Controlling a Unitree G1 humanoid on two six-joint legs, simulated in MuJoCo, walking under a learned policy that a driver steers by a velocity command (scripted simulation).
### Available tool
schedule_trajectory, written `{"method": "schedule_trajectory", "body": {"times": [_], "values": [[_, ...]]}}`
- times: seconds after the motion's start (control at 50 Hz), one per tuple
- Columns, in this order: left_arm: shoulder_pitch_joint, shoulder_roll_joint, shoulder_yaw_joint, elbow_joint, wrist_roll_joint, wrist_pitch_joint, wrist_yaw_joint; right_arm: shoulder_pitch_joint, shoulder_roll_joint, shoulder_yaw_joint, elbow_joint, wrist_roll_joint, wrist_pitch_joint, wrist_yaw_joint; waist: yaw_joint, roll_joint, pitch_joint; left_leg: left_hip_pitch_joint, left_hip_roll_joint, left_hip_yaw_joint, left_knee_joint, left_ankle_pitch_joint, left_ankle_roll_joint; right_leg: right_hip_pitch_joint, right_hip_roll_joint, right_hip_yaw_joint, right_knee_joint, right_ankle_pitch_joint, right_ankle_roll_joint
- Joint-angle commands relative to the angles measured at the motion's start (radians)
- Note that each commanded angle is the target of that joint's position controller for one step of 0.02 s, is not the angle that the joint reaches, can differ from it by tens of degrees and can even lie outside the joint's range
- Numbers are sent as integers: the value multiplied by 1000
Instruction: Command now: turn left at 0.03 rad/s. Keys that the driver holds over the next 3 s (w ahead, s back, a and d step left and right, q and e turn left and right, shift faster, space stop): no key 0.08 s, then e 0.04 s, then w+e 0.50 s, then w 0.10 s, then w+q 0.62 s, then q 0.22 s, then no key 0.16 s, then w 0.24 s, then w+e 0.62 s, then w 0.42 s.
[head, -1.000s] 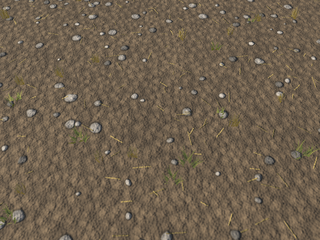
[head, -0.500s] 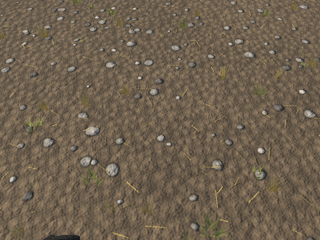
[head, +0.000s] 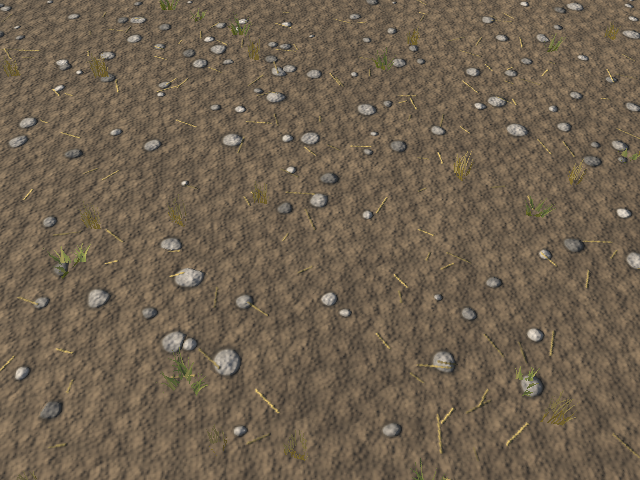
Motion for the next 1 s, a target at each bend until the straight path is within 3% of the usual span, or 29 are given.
{"method": "schedule_trajectory", "body": {"times": [0.02, 0.08, 0.12, 0.16, 0.18, 0.2, 0.22, 0.24, 0.28, 0.32, 0.38, 0.42, 0.44, 0.46, 0.48, 0.5, 0.52, 0.54, 0.56, 0.58, 0.62, 0.72, 0.8, 0.88, 0.9, 0.94, 0.96, 0.98, 1.0], "values": [[-7, 79, 23, -48, -3, -7, 1, 35, -102, -21, -32, 2, -9, -5, 3, 19, -38, -85, 28, -37, -107, 213, 22, 149, -58, 64, -43, 304, -37], [-14, 82, 26, -28, -5, -3, 4, 36, -100, -22, -20, 3, -7, -7, 2, 11, -31, -69, 25, -32, -108, 241, 21, 154, -59, 64, -41, 320, -32], [-44, 112, 34, -33, -13, 1, 7, 24, -129, -34, -26, 4, -4, -16, -8, 10, -17, -36, 17, -12, -90, 248, 19, 102, -52, 74, -26, 331, -39], [-64, 104, 35, -37, -24, 9, 13, 61, -140, -47, -24, 2, 1, -27, -30, 38, -30, -13, 24, -14, -115, 2, 48, 34, -1, 48, 27, 85, -47], [-91, 101, 36, -52, -33, 9, 15, 93, -160, -56, -28, 8, -1, -31, -54, 91, 1, 7, 76, -85, -165, -170, 99, -71, 38, 23, 99, -124, -41], [-133, 94, 34, -82, -44, 3, 13, 129, -192, -66, -30, 16, -9, -34, -74, 179, 60, 44, 203, -247, -267, -293, 183, -218, 61, -14, 208, -232, -33], [-180, 100, 31, -111, -53, -11, 7, 108, -221, -73, -42, 23, -24, -37, -79, 233, 147, 53, 358, -419, -354, -289, 267, -368, 7, 6, 337, -280, -41], [-218, 115, 35, -128, -57, -22, 3, 117, -215, -73, -46, 13, -44, -41, -96, 192, 187, 97, 428, -496, -374, -182, 309, -498, -42, 85, 458, -345, -50], [-182, 114, 37, -119, -52, -29, -2, 70, -197, -71, -52, 19, -70, -40, -57, 124, 167, 240, 421, -390, -326, 54, 257, -637, -101, 157, 465, -297, -52], [-192, 102, 28, -115, -25, -26, -23, 16, -203, -76, -63, 22, -61, -29, -58, 106, 101, 188, 328, -186, -331, 137, 181, -469, -115, 51, 325, -160, -35], [-113, 102, 30, -86, -32, -12, -49, -29, -244, -89, -74, 23, -50, -7, -23, 135, 36, -28, 225, 33, -298, 165, 127, -74, -34, -100, 195, -35, -27], [57, 159, 67, -32, -31, -2, -46, -26, -235, -82, -75, 24, -57, 2, 67, 76, -45, -92, 179, 136, -64, 397, 90, 188, 67, -175, 113, 11, -64], [202, 205, 95, 4, -37, 0, -37, -24, -198, -68, -83, 11, -62, 3, 142, -15, -110, -193, 138, 207, 214, 468, 42, 381, 67, -103, 77, 11, -109], [283, 340, 112, 2, -36, -9, -21, -63, -81, -33, -144, -23, -77, 4, 140, -342, -131, -495, 1, 182, 656, -96, -33, 495, -211, 492, -153, -137, -260], [293, 343, 95, -25, -27, -36, -32, -50, -110, -33, -174, 17, -114, 6, 126, -295, -260, -639, -66, -51, 820, -186, -17, 586, -367, 978, -413, -373, -395], [234, 288, 77, -26, -18, -55, -34, -99, -173, -45, -183, 61, -135, 12, 112, -155, -131, -748, -6, -72, 852, -99, 16, 539, -383, 920, -417, -412, -365], [181, 248, 64, -34, -17, -65, -34, -135, -188, -43, -189, 50, -147, 12, 92, -81, -58, -729, 40, -63, 777, -11, 48, 432, -341, 767, -370, -299, -318], [99, 230, 55, -52, -14, -65, -33, -131, -185, -46, -174, 16, -149, 4, 48, 3, -29, -637, 81, -65, 680, 67, 55, 312, -287, 631, -341, -152, -271], [43, 216, 49, -70, -7, -63, -29, -107, -194, -54, -166, -1, -143, 1, 12, -23, -33, -547, 100, -67, 591, 118, 54, 232, -238, 526, -348, -47, -246], [21, 203, 45, -80, -6, -62, -23, -98, -199, -58, -162, -2, -132, 4, -6, -49, -35, -491, 102, -63, 540, 151, 48, 194, -206, 467, -364, 15, -237], [51, 204, 46, -72, -19, -66, -10, -115, -180, -56, -170, -12, -114, 8, -9, -36, -33, -462, 80, -32, 451, 205, 21, 166, -179, 379, -375, 183, -243], [159, 193, 41, -9, -30, -60, 15, -288, -116, -28, -229, -4, -108, 22, 54, -62, 8, -436, 32, 4, 86, 473, -16, 164, -137, 247, -382, 263, -197], [202, 203, 42, 27, -27, -67, 12, -390, -121, -20, -262, 16, -113, 43, 102, -70, 54, -414, 25, 24, -34, 558, 13, 207, -179, 235, -398, 208, -186], [235, 210, 43, 63, -19, -59, 9, -444, -132, -15, -303, 22, -123, 71, 116, -60, 72, -511, 18, 41, -74, 417, 80, 397, -242, 218, -329, 377, -176], [228, 215, 44, 65, -18, -55, 10, -430, -136, -15, -305, 24, -125, 78, 104, -65, 59, -485, 6, 55, -84, 373, 100, 422, -244, 198, -296, 485, -167], [203, 235, 45, 59, -12, -48, 13, -325, -169, -31, -287, 23, -123, 82, 44, -97, -39, -292, -66, 114, -74, 290, 144, 437, -224, 149, -163, 905, -144], [174, 241, 42, 51, -8, -41, 14, -183, -201, -49, -250, 23, -121, 80, -36, -93, -124, -105, -96, 128, -104, 321, 179, 409, -191, 107, -2, 1056, -123], [139, 241, 36, 29, 1, -44, 17, 5, -245, -63, -214, 16, -116, 72, -123, -59, -238, 202, 5, -16, -88, 372, 244, 227, -167, 89, 235, 923, -92], [235, 150, 8, 4, 13, -62, 8, 123, -342, -86, -200, 6, -113, 68, -89, 196, -378, 598, 266, -503, -116, 282, 421, -185, 9, 36, 666, 268, 2]]}}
